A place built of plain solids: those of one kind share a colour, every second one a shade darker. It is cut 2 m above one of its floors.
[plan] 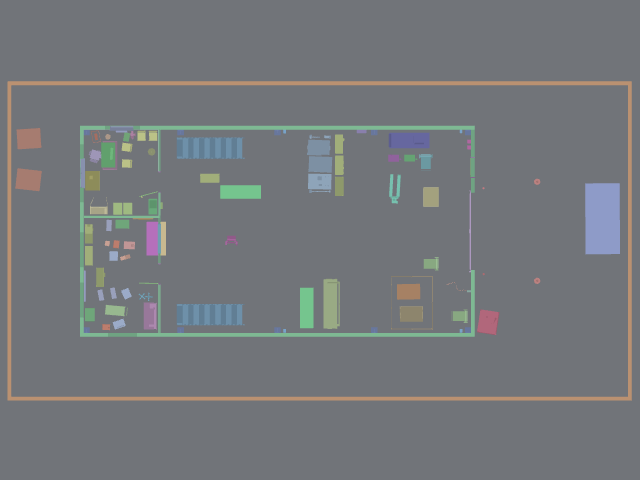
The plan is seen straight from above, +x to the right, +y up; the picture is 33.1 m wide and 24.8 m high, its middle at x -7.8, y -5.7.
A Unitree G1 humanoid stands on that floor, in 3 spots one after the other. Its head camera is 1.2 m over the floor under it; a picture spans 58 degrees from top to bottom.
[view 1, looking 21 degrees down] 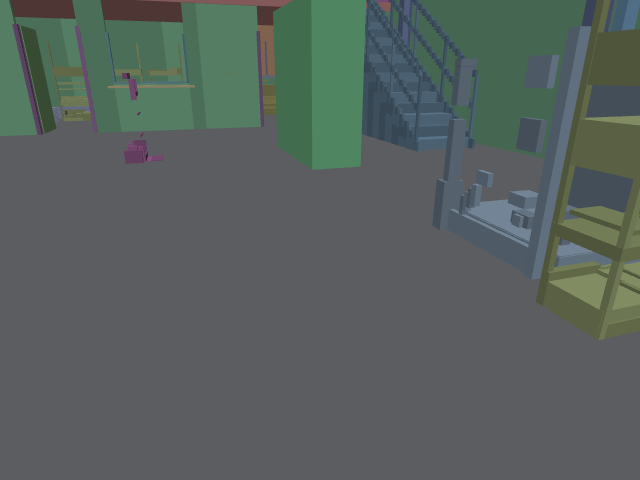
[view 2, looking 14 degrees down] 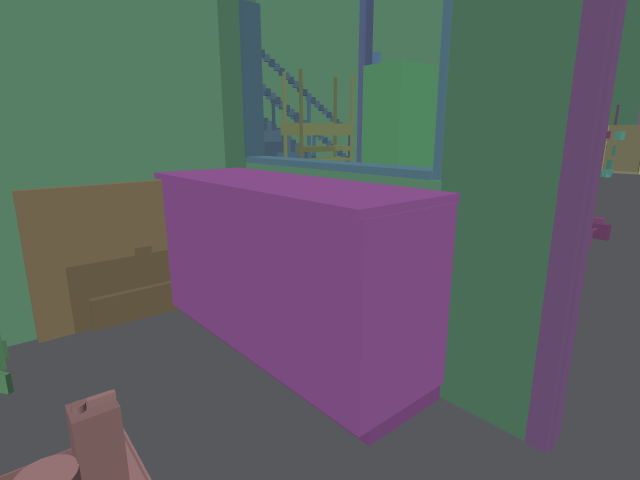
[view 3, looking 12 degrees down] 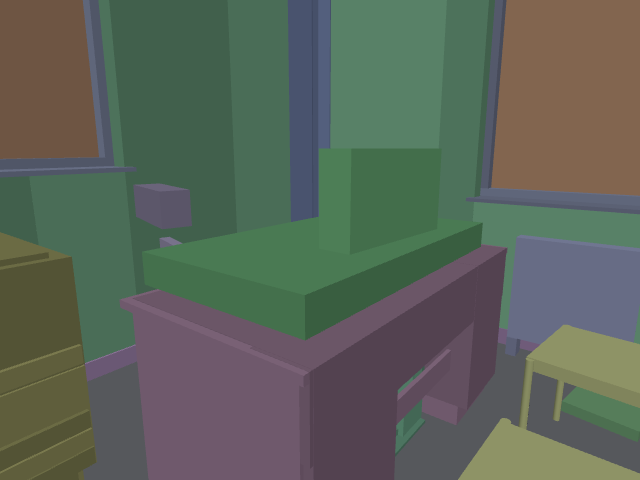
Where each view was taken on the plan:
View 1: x -5.35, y -5.25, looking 162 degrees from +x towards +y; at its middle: ground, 3.35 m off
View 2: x -17.75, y -7.45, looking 49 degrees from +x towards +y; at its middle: hatch_counter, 1.62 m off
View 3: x -17.75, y -2.70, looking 128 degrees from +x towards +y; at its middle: desk_load_lived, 1.49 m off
